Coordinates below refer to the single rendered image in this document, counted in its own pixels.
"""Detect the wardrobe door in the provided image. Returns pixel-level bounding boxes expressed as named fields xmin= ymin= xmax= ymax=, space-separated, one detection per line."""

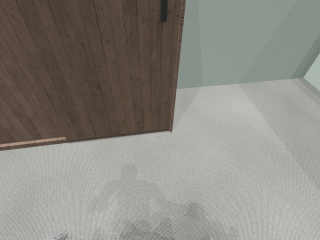
xmin=0 ymin=0 xmax=182 ymax=141
xmin=0 ymin=16 xmax=64 ymax=144

